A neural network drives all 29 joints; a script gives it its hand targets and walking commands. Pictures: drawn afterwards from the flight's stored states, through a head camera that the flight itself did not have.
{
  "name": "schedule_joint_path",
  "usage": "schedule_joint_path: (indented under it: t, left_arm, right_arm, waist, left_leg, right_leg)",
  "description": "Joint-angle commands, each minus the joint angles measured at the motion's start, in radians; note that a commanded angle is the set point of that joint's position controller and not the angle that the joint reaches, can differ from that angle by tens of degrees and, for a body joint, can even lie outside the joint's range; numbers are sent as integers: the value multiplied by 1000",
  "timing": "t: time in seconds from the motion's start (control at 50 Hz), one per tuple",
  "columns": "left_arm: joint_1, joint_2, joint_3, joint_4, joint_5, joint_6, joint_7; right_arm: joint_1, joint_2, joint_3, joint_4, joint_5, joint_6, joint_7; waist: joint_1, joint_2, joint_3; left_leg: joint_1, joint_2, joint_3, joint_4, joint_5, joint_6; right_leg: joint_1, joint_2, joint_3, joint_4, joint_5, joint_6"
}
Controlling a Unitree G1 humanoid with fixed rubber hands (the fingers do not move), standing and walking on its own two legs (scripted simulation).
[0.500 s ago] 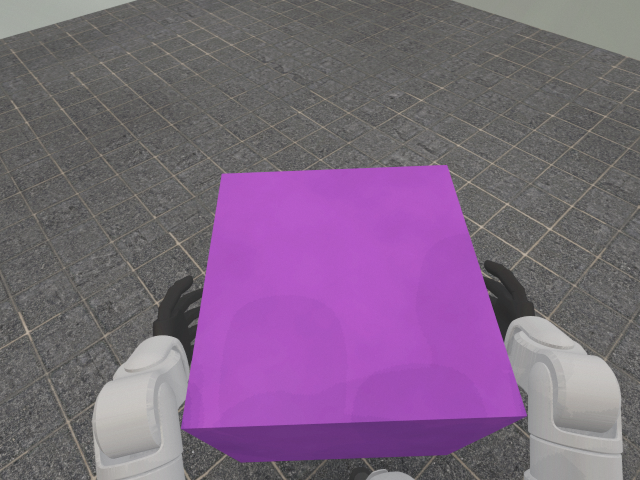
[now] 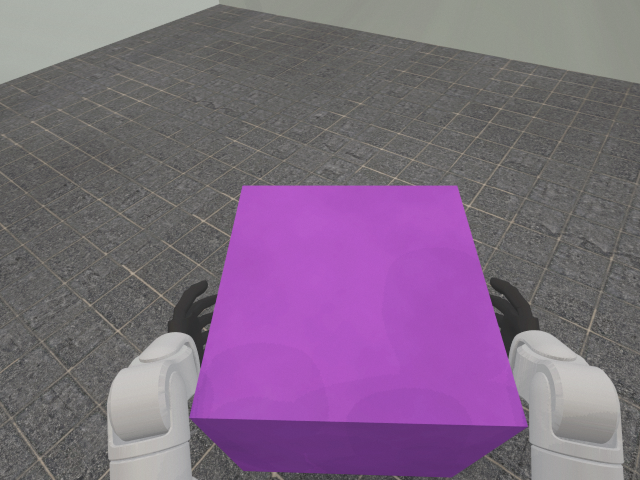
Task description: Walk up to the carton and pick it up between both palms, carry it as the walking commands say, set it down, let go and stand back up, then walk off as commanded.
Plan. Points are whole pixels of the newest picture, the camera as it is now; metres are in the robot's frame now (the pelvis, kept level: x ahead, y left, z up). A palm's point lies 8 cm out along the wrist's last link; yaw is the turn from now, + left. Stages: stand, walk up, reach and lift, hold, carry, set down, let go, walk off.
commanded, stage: carry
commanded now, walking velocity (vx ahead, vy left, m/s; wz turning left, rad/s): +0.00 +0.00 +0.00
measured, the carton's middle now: (347, 332) +0.31 -0.01 +0.01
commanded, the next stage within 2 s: hold in 1.94 s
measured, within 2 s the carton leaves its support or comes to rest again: neither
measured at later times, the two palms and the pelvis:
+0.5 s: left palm (167, 415) +0.18 +0.18 +0.09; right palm (543, 390) +0.19 -0.20 +0.09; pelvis -0.06 -0.01 +0.00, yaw +0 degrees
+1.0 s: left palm (185, 382) +0.21 +0.17 +0.08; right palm (540, 367) +0.21 -0.20 +0.08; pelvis -0.04 -0.02 +0.01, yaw +0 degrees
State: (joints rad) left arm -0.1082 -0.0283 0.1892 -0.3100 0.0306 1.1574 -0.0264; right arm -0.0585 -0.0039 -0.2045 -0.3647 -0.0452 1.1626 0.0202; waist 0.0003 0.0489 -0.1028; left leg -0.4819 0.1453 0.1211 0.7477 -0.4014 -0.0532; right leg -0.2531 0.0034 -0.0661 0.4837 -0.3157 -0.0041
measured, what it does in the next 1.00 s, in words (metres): steps on the spot: left foot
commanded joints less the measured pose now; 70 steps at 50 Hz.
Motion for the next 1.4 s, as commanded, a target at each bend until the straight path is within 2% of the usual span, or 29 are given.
schedule_joint_path:
  t: [0.0,0.04,0.08,0.16,0.18,0.2,0.26,0.38,0.5,0.52,0.6,0.68,0.76,0.82,0.92,1.0,1.02,1.04,1.08,1.12,1.16,1.18,1.2,1.26,1.28,1.32,1.34,1.36,1.38]
  left_arm:
    - [-440,-802,-752,-190,-321,-7,-200]
    - [-515,-796,-760,-284,-327,-19,-189]
    - [-455,-781,-739,-283,-310,-23,-183]
    - [-389,-749,-736,-238,-278,2,-168]
    - [-405,-748,-751,-227,-280,8,-168]
    - [-414,-756,-762,-242,-291,14,-179]
    - [-493,-784,-769,-204,-332,19,-198]
    - [-526,-805,-780,-199,-373,24,-214]
    - [-529,-823,-769,-182,-373,18,-218]
    - [-559,-814,-782,-226,-376,17,-216]
    - [-511,-801,-754,-174,-347,18,-213]
    - [-503,-811,-756,-198,-339,16,-205]
    - [-507,-795,-741,-189,-333,14,-210]
    - [-490,-795,-746,-210,-340,6,-204]
    - [-488,-775,-710,-128,-306,-22,-212]
    - [-489,-778,-746,-207,-337,-24,-202]
    - [-501,-748,-671,-86,-289,-39,-201]
    - [-474,-716,-631,-48,-256,-66,-207]
    - [-521,-782,-761,-220,-356,-57,-203]
    - [-495,-731,-680,-122,-297,-69,-199]
    - [-498,-751,-744,-192,-342,-60,-196]
    - [-475,-707,-631,-43,-255,-80,-197]
    - [-504,-722,-676,-101,-280,-91,-196]
    - [-535,-790,-777,-257,-372,-47,-189]
    - [-432,-704,-629,-54,-265,-61,-189]
    - [-502,-735,-703,-176,-320,-77,-193]
    - [-499,-709,-644,-75,-270,-87,-193]
    - [-483,-695,-643,-70,-255,-110,-193]
    - [-506,-745,-734,-194,-322,-90,-189]
  right_arm:
    - [-578,849,825,-210,400,-19,235]
    - [-629,871,826,-219,436,-26,240]
    - [-608,849,835,-244,446,-23,235]
    - [-523,839,804,-160,428,-1,232]
    - [-511,832,803,-146,411,1,234]
    - [-489,835,773,-120,391,-8,234]
    - [-548,834,755,-125,364,-2,222]
    - [-518,843,747,-132,339,3,206]
    - [-574,857,759,-161,356,-1,205]
    - [-526,859,745,-131,349,1,208]
    - [-584,835,768,-157,360,0,207]
    - [-555,852,770,-145,367,-2,215]
    - [-571,843,766,-142,360,-7,210]
    - [-544,856,778,-143,367,-12,207]
    - [-558,829,740,-90,331,-41,204]
    - [-527,832,757,-133,345,-38,195]
    - [-528,801,677,-6,289,-55,195]
    - [-465,783,640,68,246,-78,197]
    - [-575,823,776,-176,353,-73,192]
    - [-510,790,692,-26,287,-85,189]
    - [-546,791,748,-139,333,-77,187]
    - [-505,758,642,34,250,-92,191]
    - [-528,767,681,-24,277,-104,194]
    - [-585,827,780,-208,367,-66,184]
    - [-474,749,649,24,259,-76,182]
    - [-536,779,707,-98,310,-93,185]
    - [-520,761,651,17,263,-101,188]
    - [-556,751,667,-18,267,-127,190]
    - [-546,789,728,-122,321,-103,190]
  waist:
    - [12,-279,-203]
    - [10,-204,-186]
    - [10,-215,-202]
    - [-13,-128,-237]
    - [-9,-36,-225]
    - [-2,127,-208]
    - [-1,22,-162]
    - [-10,-74,-185]
    - [-12,-90,-195]
    - [-8,-31,-202]
    - [-9,-61,-209]
    - [-5,-9,-200]
    - [-9,-46,-201]
    - [-7,-34,-259]
    - [-11,-49,-231]
    - [-11,-45,-271]
    - [-9,-15,-269]
    - [-10,-53,-268]
    - [-8,-42,-279]
    - [-8,-53,-284]
    - [-7,-55,-268]
    - [-8,-66,-254]
    - [-7,-21,-257]
    - [-5,-28,-257]
    - [-5,-34,-269]
    - [-8,-32,-287]
    - [-6,-26,-268]
    - [-6,-57,-266]
    - [-8,-48,-255]
  left_leg:
    - [-41,-26,-39,110,-58,-22]
    - [-14,-43,-31,133,-4,-18]
    - [48,-61,-29,53,-4,-11]
    - [272,-45,-29,-339,207,1]
    - [312,10,-86,-358,255,20]
    - [210,72,-176,-375,159,44]
    - [114,65,-166,-407,-39,50]
    - [218,-16,-102,-305,81,45]
    - [216,-36,-93,-293,127,48]
    - [219,-37,-90,-297,131,51]
    - [189,-1,-144,-335,119,60]
    - [175,-1,-140,-358,135,59]
    - [195,-8,-126,-324,183,54]
    - [225,-3,-122,-311,281,59]
    - [225,-10,-113,-297,234,57]
    - [248,-1,-103,-270,325,52]
    - [249,-2,-105,-280,321,58]
    - [222,0,-114,-278,284,61]
    - [250,-3,-109,-265,308,61]
    - [232,-5,-105,-256,335,61]
    - [251,1,-102,-244,364,60]
    - [237,-3,-100,-252,314,61]
    - [247,-6,-105,-269,280,62]
    - [252,-1,-107,-267,325,64]
    - [238,1,-102,-249,324,69]
    - [260,6,-101,-243,366,64]
    - [232,1,-101,-256,327,66]
    - [228,-1,-106,-257,286,62]
    - [247,4,-110,-269,288,63]
  right_leg:
    - [148,-289,169,-85,544,-146]
    - [82,-239,119,-96,400,-126]
    - [56,-235,133,-124,215,-124]
    - [23,-198,136,-40,215,-89]
    - [-38,-160,120,1,176,-58]
    - [-16,-101,87,3,30,-23]
    - [8,-82,91,-17,29,-25]
    - [-102,-125,169,-121,-95,-42]
    - [-98,-123,146,-122,-77,-42]
    - [-89,-128,141,-107,-53,-45]
    - [-46,-110,119,-68,-8,-30]
    - [-17,-108,107,-50,49,-32]
    - [-24,-120,127,-73,72,-35]
    - [32,-115,104,-35,233,-33]
    - [6,-121,117,-66,171,-42]
    - [46,-123,100,-26,341,-42]
    - [45,-123,104,-24,335,-43]
    - [59,-123,108,-30,299,-40]
    - [51,-128,109,-28,340,-43]
    - [71,-127,105,-8,388,-45]
    - [55,-120,95,-9,400,-40]
    - [50,-125,96,-15,368,-39]
    - [38,-126,105,-20,302,-47]
    - [52,-122,97,-15,360,-48]
    - [64,-122,95,-24,362,-43]
    - [75,-126,91,-4,403,-41]
    - [71,-125,94,-6,355,-41]
    - [57,-126,106,-22,325,-41]
    - [44,-126,98,-15,301,-43]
